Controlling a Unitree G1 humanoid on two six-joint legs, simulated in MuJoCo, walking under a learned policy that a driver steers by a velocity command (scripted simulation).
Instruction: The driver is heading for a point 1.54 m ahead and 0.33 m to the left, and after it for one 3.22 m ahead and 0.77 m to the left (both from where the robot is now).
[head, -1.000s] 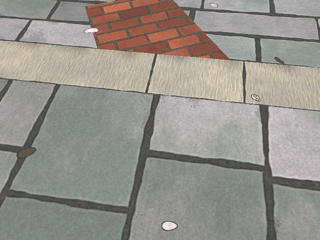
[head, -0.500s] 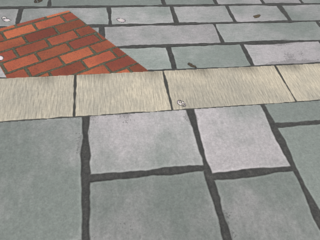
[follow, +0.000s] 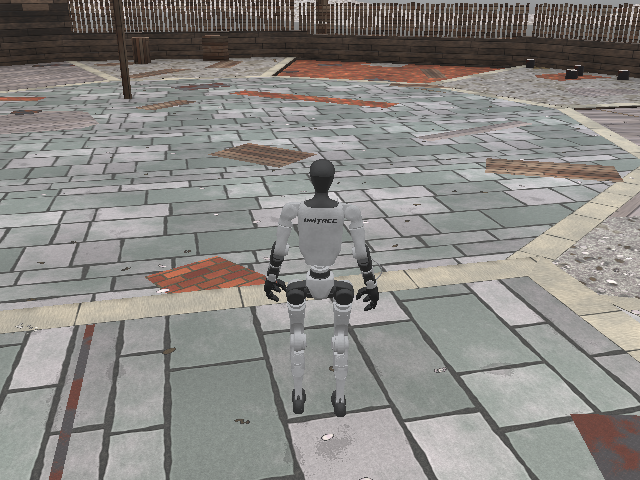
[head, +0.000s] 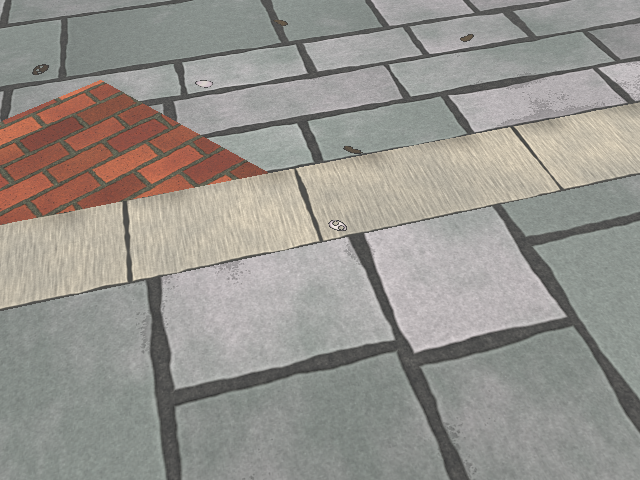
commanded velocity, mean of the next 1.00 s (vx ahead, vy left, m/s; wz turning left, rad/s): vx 0.41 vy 0.00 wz -0.01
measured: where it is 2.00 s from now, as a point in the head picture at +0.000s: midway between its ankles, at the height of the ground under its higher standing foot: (308, 315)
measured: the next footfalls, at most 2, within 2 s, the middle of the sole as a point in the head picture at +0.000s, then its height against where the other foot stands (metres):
right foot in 0.72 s outside the picture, level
left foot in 1.26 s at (278, 390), level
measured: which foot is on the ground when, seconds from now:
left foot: down 0.00-0.72, up 0.74-1.00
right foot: down 0.00-0.22, up 0.24-0.70, down 0.72-1.00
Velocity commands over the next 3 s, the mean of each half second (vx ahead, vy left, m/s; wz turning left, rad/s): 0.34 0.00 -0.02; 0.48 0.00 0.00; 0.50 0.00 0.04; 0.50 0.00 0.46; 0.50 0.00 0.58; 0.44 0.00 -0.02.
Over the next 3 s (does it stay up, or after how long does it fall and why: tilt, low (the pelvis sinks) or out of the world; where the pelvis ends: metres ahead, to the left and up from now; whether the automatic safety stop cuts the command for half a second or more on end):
stays up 1.42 0.30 -0.06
